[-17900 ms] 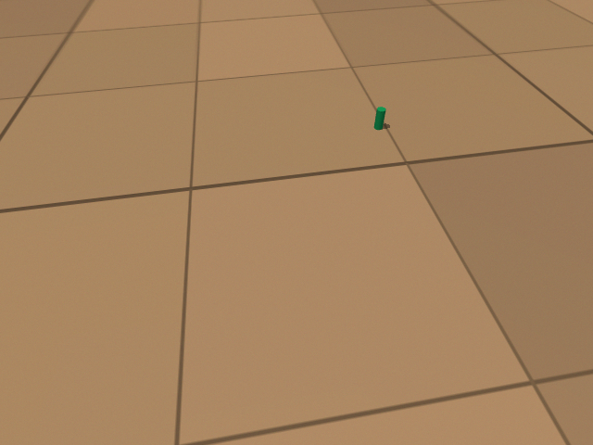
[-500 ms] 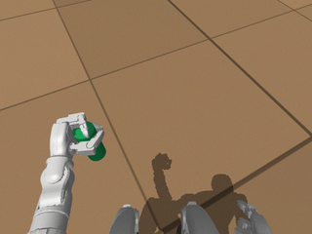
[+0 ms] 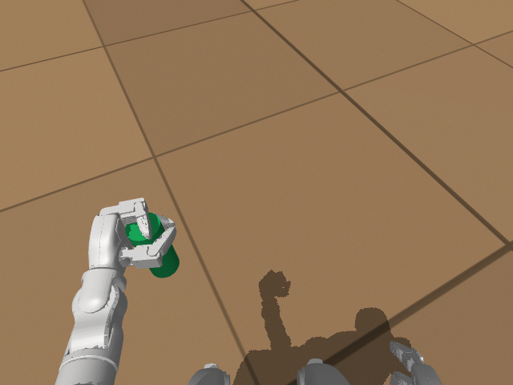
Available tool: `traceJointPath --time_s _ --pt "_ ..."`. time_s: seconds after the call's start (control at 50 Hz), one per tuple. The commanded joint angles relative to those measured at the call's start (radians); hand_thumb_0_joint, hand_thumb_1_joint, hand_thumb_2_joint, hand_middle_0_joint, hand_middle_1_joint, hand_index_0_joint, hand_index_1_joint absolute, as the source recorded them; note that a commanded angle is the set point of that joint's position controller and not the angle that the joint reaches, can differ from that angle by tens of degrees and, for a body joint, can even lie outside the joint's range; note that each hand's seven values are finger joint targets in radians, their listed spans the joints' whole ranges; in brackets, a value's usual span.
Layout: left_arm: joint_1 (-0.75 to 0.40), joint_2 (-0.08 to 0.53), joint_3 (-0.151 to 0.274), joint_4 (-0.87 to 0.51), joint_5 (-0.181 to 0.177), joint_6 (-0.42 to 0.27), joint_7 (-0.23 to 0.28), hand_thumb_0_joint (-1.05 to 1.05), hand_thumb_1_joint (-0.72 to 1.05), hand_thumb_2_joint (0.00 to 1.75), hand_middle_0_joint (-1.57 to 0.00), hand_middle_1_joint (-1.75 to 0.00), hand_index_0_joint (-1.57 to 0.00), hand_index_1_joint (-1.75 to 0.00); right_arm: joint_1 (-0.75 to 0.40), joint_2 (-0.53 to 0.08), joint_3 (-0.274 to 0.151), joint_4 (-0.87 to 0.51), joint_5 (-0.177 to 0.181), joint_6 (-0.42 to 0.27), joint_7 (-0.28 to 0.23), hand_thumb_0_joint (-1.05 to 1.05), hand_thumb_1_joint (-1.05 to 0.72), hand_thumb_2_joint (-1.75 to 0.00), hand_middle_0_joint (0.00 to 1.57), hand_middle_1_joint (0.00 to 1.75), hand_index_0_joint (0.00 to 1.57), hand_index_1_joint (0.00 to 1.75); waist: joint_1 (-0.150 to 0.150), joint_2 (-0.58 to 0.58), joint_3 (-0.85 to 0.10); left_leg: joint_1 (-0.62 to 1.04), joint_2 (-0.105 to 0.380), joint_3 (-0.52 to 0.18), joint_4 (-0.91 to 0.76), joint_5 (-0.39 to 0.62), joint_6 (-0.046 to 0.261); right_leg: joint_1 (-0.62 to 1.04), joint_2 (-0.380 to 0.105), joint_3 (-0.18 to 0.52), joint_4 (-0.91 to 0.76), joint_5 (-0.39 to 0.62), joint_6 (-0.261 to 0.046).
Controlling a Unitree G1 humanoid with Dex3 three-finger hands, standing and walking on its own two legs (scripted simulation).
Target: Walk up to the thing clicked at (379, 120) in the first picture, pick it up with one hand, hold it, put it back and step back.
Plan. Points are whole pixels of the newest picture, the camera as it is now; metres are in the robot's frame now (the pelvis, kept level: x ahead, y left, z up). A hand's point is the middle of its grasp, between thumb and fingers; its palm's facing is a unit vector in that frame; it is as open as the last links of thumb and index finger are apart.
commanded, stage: lift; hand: left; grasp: from the side
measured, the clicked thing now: (155, 247) +0.34 +0.18 -0.01
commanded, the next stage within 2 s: hold in 0.16 s
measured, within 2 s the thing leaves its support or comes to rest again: neither
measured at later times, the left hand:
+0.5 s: hand (154, 224) +0.34 +0.16 +0.06, palm faces +0.04 -1.00 -0.02, open 4.5 cm
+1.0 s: hand (153, 221) +0.34 +0.16 +0.08, palm faces +0.05 -1.00 -0.01, open 4.5 cm
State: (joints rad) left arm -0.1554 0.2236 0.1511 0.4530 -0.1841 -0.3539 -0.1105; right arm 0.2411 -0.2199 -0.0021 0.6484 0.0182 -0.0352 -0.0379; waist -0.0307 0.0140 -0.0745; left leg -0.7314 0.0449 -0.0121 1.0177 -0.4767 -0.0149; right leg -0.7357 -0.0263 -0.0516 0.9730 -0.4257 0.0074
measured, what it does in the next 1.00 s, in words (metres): stands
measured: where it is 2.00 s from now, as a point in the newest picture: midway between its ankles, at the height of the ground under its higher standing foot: outside the picture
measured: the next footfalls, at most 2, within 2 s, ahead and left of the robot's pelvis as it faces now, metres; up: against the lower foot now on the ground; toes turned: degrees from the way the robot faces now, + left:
none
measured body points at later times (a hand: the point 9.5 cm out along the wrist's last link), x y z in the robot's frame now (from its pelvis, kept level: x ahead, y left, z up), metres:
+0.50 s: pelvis +0.01 -0.01 +0.02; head +0.06 +0.00 +0.47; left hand +0.34 +0.22 +0.07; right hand +0.14 -0.25 -0.09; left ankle +0.02 +0.13 -0.68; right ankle +0.03 -0.13 -0.68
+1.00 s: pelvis +0.01 -0.01 +0.03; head +0.05 -0.01 +0.48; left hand +0.33 +0.21 +0.09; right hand +0.15 -0.26 -0.08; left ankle +0.02 +0.13 -0.68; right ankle +0.03 -0.13 -0.68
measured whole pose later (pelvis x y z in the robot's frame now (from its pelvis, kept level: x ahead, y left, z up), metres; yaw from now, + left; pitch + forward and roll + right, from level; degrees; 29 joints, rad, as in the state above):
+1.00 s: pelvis +0.01 -0.01 +0.03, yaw +0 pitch +5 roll +0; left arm -0.12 0.20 0.15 0.45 -0.19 -0.35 -0.13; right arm 0.23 -0.22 0.00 0.66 0.02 -0.01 -0.05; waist -0.02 0.01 -0.03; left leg -0.49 0.05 0.00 0.82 -0.42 -0.03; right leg -0.51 -0.02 -0.05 0.80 -0.38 0.00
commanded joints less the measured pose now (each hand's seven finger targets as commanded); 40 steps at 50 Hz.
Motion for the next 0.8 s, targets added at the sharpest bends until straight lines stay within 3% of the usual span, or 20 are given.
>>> traceJointPath --time_s 0.0,0.02,0.04,0.08,0.14,0.16,0.18,0.28,0.32,0.4,0.44,0.48,0.5,0.52,0.56,0.6,0.68,0.72,0.76,0.78 --pt "-0.319 0.171 0.068 -0.297 -0.010 -0.083 -0.001 0.00 0.45 1.27 -1.34 -1.43 -1.36 -1.42 -0.015 -0.141 -0.050 -0.121 0.001 -0.037 -0.015 0.00 -0.90 -0.89 0.20 0.30 0.20 0.30 0.001 0.030 -0.293 0.157 -0.035 0.004 -0.185 0.194 0.022 0.213 0.025 0.019 -0.166 0.213 -0.017" --pt "-0.224 0.123 0.047 -0.173 -0.004 -0.072 -0.003 0.00 0.46 1.28 -1.35 -1.45 -1.37 -1.44 -0.009 -0.140 -0.048 -0.115 0.000 -0.035 -0.016 0.00 -0.91 -0.90 0.20 0.30 0.20 0.30 -0.004 -0.002 -0.289 0.169 -0.032 0.002 -0.192 0.208 0.020 0.222 0.028 0.014 -0.165 0.220 -0.019" --pt "-0.294 0.143 0.047 -0.277 -0.009 -0.084 -0.003 0.00 0.48 1.29 -1.35 -1.45 -1.37 -1.44 -0.012 -0.139 -0.047 -0.117 0.000 -0.034 -0.014 0.00 -0.90 -0.90 0.20 0.30 0.20 0.30 -0.002 0.027 -0.288 0.170 -0.033 0.002 -0.194 0.210 0.019 0.219 0.028 0.014 -0.166 0.222 -0.020" --pt "-0.262 0.120 0.040 -0.220 -0.015 -0.082 -0.007 0.00 0.47 1.30 -1.36 -1.46 -1.38 -1.45 -0.009 -0.139 -0.046 -0.111 -0.001 -0.035 -0.014 0.00 -0.90 -0.90 0.20 0.30 0.20 0.30 -0.003 0.025 -0.275 0.191 -0.030 -0.003 -0.203 0.234 0.015 0.220 0.031 0.008 -0.166 0.236 -0.024" --pt "-0.293 0.155 0.056 -0.258 -0.008 -0.087 -0.003 0.00 0.47 1.29 -1.37 -1.46 -1.38 -1.45 -0.008 -0.142 -0.049 -0.111 0.000 -0.031 -0.018 0.00 -0.90 -0.90 0.20 0.30 0.20 0.30 0.003 0.023 -0.281 0.214 -0.032 0.004 -0.211 0.258 0.017 0.252 0.029 0.013 -0.181 0.266 -0.020" --pt "-0.235 0.111 0.032 -0.181 -0.009 -0.078 -0.009 0.00 0.47 1.29 -1.37 -1.46 -1.39 -1.45 -0.007 -0.138 -0.045 -0.106 -0.003 -0.030 -0.016 0.00 -0.91 -0.90 0.20 0.30 0.20 0.30 -0.006 0.002 -0.271 0.204 -0.031 0.001 -0.211 0.263 0.017 0.255 0.030 0.011 -0.182 0.268 -0.021" --pt "-0.291 0.131 0.046 -0.263 -0.017 -0.088 -0.009 0.00 0.46 1.29 -1.36 -1.46 -1.38 -1.45 -0.013 -0.139 -0.047 -0.113 -0.001 -0.031 -0.015 0.00 -0.90 -0.90 0.20 0.30 0.20 0.30 0.001 0.014 -0.267 0.205 -0.032 0.003 -0.216 0.251 0.018 0.260 0.028 0.014 -0.188 0.264 -0.018" --pt "-0.232 0.100 0.033 -0.179 -0.018 -0.076 -0.017 0.00 0.47 1.21 -1.38 -1.44 -1.40 -1.43 -0.015 -0.143 -0.049 -0.112 0.000 -0.025 -0.013 0.00 -0.92 -0.90 0.20 0.30 0.20 0.30 -0.001 0.000 -0.254 0.228 -0.030 0.003 -0.234 0.273 0.014 0.274 0.032 0.009 -0.201 0.277 -0.021" --pt "-0.281 0.140 0.048 -0.241 -0.010 -0.081 -0.012 0.00 0.44 1.21 -1.38 -1.45 -1.40 -1.44 -0.005 -0.146 -0.053 -0.109 -0.002 -0.022 -0.014 0.00 -0.92 -0.90 0.20 0.30 0.20 0.30 0.002 0.024 -0.286 0.254 -0.031 0.006 -0.234 0.314 0.013 0.293 0.031 0.011 -0.199 0.313 -0.022" --pt "-0.254 0.106 0.042 -0.198 -0.020 -0.079 -0.013 0.00 0.44 1.21 -1.38 -1.44 -1.40 -1.43 -0.016 -0.139 -0.048 -0.117 -0.001 -0.019 -0.011 0.00 -0.92 -0.90 0.20 0.30 0.20 0.30 0.005 -0.002 -0.249 0.247 -0.031 0.007 -0.250 0.295 0.014 0.303 0.031 0.010 -0.214 0.298 -0.020" --pt "-0.301 0.146 0.061 -0.253 -0.014 -0.090 -0.011 0.00 0.46 1.20 -1.37 -1.43 -1.39 -1.42 -0.017 -0.141 -0.051 -0.112 -0.002 -0.017 -0.012 0.00 -0.92 -0.90 0.20 0.30 0.20 0.30 0.011 0.030 -0.275 0.275 -0.033 0.009 -0.253 0.301 0.012 0.306 0.030 0.013 -0.219 0.299 -0.020" --pt "-0.242 0.107 0.044 -0.199 -0.020 -0.080 -0.016 0.00 0.46 1.21 -1.37 -1.43 -1.38 -1.41 -0.020 -0.138 -0.046 -0.125 0.000 -0.016 -0.014 0.00 -0.91 -0.90 0.20 0.30 0.20 0.30 0.001 -0.032 -0.248 0.254 -0.034 0.013 -0.258 0.291 0.018 0.328 0.029 0.015 -0.232 0.308 -0.013" --pt "-0.282 0.137 0.060 -0.252 -0.021 -0.088 -0.016 0.00 0.46 1.21 -1.37 -1.43 -1.39 -1.42 -0.018 -0.138 -0.048 -0.115 -0.002 -0.016 -0.015 0.00 -0.92 -0.90 0.20 0.30 0.20 0.30 0.007 -0.006 -0.263 0.258 -0.037 0.020 -0.254 0.294 0.019 0.342 0.023 0.022 -0.237 0.320 -0.010" --pt "-0.239 0.109 0.045 -0.173 -0.019 -0.077 -0.017 0.00 0.47 1.21 -1.37 -1.44 -1.39 -1.42 -0.019 -0.135 -0.044 -0.112 -0.002 -0.014 -0.017 0.00 -0.92 -0.90 0.20 0.30 0.20 0.30 0.001 -0.015 -0.255 0.262 -0.039 0.021 -0.254 0.305 0.020 0.343 0.024 0.022 -0.242 0.332 -0.010" --pt "-0.250 0.105 0.044 -0.183 -0.018 -0.078 -0.017 0.00 0.48 1.21 -1.38 -1.44 -1.39 -1.43 -0.029 -0.142 -0.049 -0.122 -0.002 -0.017 -0.014 0.00 -0.92 -0.90 0.20 0.30 0.20 0.30 0.001 -0.025 -0.229 0.254 -0.037 0.021 -0.266 0.293 0.020 0.337 0.025 0.020 -0.245 0.319 -0.012" --pt "-0.281 0.143 0.063 -0.224 -0.008 -0.086 -0.014 0.00 0.51 1.22 -1.37 -1.44 -1.39 -1.42 -0.027 -0.140 -0.048 -0.121 -0.001 -0.011 -0.017 0.00 -0.91 -0.90 0.20 0.30 0.20 0.30 0.012 0.002 -0.244 0.277 -0.038 0.021 -0.279 0.283 0.017 0.341 0.024 0.019 -0.252 0.301 -0.014" --pt "-0.250 0.099 0.037 -0.194 -0.022 -0.082 -0.025 0.00 0.54 1.22 -1.37 -1.43 -1.39 -1.41 -0.040 -0.138 -0.046 -0.127 0.000 -0.016 -0.015 0.00 -0.91 -0.90 0.20 0.30 0.20 0.30 0.003 -0.018 -0.201 0.272 -0.035 0.016 -0.298 0.241 0.017 0.332 0.030 0.013 -0.266 0.258 -0.015" --pt "-0.287 0.146 0.063 -0.261 -0.018 -0.090 -0.021 0.00 0.54 1.23 -1.38 -1.45 -1.40 -1.43 -0.040 -0.138 -0.046 -0.123 0.001 -0.015 -0.017 0.00 -0.91 -0.90 0.20 0.30 0.20 0.30 0.016 0.016 -0.238 0.293 -0.040 0.021 -0.297 0.262 0.016 0.353 0.026 0.019 -0.270 0.278 -0.014" --pt "-0.257 0.119 0.037 -0.234 -0.015 -0.082 -0.023 0.00 0.53 1.23 -1.37 -1.43 -1.39 -1.42 -0.039 -0.139 -0.045 -0.120 0.001 -0.016 -0.019 0.00 -0.91 -0.90 0.20 0.30 0.20 0.30 0.004 -0.006 -0.215 0.299 -0.038 0.023 -0.298 0.277 0.018 0.349 0.027 0.018 -0.273 0.295 -0.013" --pt "-0.262 0.125 0.056 -0.246 -0.019 -0.082 -0.019 0.00 0.53 1.22 -1.37 -1.42 -1.38 -1.41 -0.042 -0.135 -0.044 -0.119 0.001 -0.017 -0.020 0.00 -0.91 -0.90 0.20 0.30 0.20 0.30 0.012 -0.005 -0.212 0.297 -0.038 0.023 -0.301 0.271 0.017 0.351 0.026 0.019 -0.276 0.289 -0.013"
